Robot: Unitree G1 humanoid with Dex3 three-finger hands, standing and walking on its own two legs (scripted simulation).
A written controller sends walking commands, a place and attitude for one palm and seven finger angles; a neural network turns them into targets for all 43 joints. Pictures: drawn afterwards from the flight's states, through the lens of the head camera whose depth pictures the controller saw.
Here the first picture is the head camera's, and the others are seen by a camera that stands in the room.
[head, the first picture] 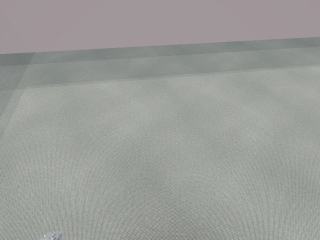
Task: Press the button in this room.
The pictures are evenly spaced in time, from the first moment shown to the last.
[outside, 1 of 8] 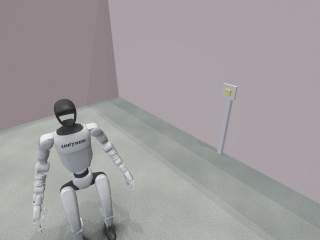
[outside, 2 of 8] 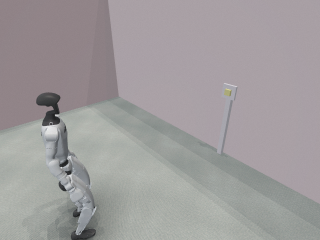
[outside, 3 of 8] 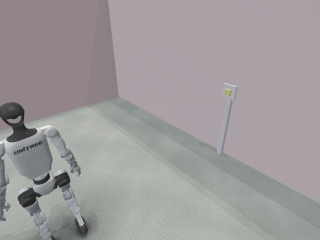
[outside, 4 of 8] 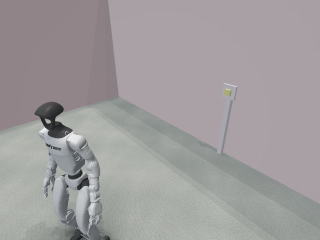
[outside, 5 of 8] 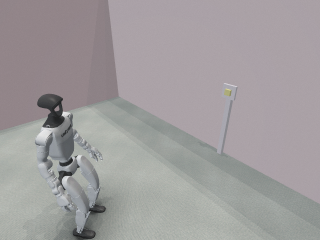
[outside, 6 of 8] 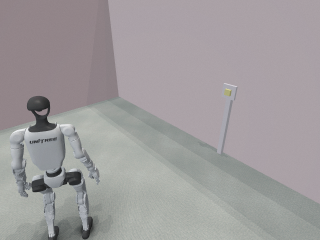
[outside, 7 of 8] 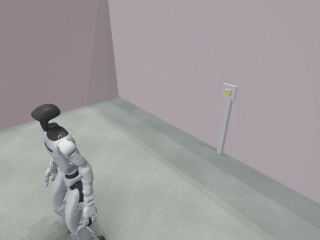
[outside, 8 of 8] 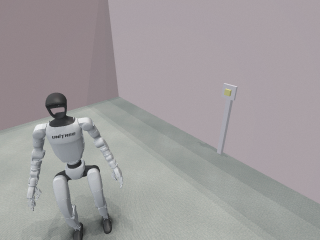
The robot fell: no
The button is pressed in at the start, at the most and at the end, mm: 0 0 0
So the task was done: no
